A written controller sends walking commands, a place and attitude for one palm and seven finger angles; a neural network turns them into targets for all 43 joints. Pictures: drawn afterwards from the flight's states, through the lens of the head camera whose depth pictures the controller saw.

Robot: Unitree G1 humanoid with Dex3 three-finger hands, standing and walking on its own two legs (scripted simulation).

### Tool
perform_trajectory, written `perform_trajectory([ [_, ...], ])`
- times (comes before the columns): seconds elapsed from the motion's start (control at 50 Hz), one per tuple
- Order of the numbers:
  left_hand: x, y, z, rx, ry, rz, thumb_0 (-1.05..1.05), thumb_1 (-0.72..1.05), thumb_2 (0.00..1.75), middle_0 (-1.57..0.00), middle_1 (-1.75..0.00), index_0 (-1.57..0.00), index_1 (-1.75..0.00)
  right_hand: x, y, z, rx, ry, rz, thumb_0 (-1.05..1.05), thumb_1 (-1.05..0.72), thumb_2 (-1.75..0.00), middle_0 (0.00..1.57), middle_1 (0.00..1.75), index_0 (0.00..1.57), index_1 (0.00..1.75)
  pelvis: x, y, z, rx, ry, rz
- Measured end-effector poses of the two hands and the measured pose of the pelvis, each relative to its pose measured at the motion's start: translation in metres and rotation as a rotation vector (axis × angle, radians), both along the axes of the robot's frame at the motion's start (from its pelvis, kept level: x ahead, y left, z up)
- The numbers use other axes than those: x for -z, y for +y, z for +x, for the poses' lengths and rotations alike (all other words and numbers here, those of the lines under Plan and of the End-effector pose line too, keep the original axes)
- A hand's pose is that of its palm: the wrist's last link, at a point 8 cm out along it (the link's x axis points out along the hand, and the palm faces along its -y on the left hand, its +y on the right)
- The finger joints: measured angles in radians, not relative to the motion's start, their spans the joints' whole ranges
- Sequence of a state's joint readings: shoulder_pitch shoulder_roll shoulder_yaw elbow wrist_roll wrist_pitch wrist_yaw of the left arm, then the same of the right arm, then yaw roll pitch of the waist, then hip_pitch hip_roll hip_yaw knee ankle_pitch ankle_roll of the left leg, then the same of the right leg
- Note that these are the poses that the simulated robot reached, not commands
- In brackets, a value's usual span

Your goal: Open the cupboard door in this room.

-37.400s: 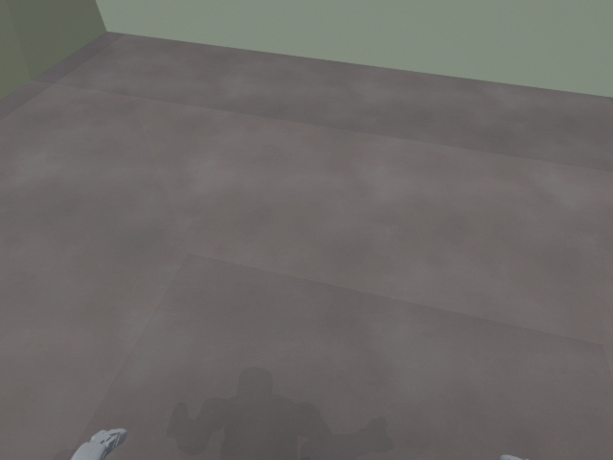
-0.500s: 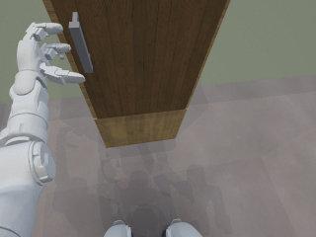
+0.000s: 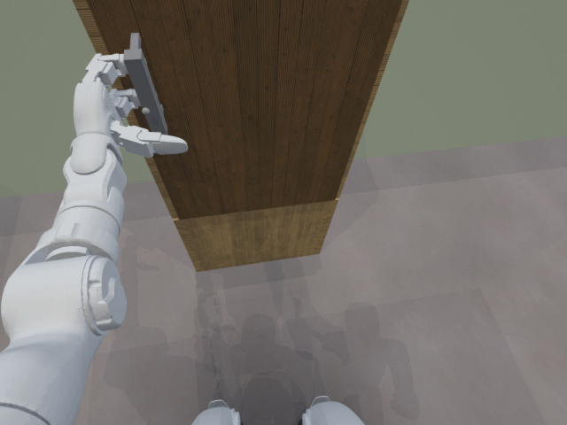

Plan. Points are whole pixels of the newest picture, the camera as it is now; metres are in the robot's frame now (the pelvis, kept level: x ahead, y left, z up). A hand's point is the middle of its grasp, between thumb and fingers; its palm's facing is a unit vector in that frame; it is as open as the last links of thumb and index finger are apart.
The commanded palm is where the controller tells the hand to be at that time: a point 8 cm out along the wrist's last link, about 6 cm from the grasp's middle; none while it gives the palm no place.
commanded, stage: slide the fingers in behind the handle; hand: left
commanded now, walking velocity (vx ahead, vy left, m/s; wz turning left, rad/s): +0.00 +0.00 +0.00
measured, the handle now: (148, 88) +0.58 +0.15 +0.11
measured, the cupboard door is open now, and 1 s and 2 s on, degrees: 0 0 3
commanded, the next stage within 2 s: close the thumb around the handle in 0.84 s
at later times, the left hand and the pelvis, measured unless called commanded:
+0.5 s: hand (167, 106) +0.53 +0.12 +0.12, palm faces +0.11 -0.99 -0.02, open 14.0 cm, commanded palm +0.50 +0.16 +0.11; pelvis +0.00 -0.01 +0.00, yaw +1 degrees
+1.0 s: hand (167, 106) +0.53 +0.12 +0.12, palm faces +0.09 -1.00 -0.02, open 13.8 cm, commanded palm +0.51 +0.16 +0.11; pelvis +0.00 -0.01 +0.00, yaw +1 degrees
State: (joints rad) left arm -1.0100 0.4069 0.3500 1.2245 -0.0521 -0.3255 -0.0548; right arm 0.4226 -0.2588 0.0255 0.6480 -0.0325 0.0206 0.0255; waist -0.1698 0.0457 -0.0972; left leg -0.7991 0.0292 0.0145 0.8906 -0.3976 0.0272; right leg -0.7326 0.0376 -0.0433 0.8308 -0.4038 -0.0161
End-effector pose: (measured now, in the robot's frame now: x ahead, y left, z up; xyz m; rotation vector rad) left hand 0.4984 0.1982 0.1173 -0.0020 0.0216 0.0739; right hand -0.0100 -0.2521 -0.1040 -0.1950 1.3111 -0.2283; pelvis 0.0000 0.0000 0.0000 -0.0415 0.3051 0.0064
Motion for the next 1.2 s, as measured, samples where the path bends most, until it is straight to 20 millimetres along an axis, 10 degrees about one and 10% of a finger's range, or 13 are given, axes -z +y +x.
perform_trajectory([
  [0.98,0.0,-0.028,0.008,-0.02,-0.016,0.02,-0.01,-0.5,0.3,-0.31,-1.22,-0.31,-1.22,0.002,-0.013,-0.001,-0.014,0.032,0.006,0.0,-0.9,-0.9,0.2,0.3,0.21,0.3,0.0,-0.01,0.002,-0.013,0.018,0.009],
  [1.2,0.0,-0.029,0.008,-0.022,-0.013,0.02,-0.01,-0.2,0.43,-0.33,-1.24,-0.33,-1.25,0.003,-0.008,-0.006,-0.012,0.043,0.01,0.0,-0.9,-0.9,0.2,0.3,0.21,0.3,0.001,-0.006,0.002,-0.012,0.023,0.007],
])
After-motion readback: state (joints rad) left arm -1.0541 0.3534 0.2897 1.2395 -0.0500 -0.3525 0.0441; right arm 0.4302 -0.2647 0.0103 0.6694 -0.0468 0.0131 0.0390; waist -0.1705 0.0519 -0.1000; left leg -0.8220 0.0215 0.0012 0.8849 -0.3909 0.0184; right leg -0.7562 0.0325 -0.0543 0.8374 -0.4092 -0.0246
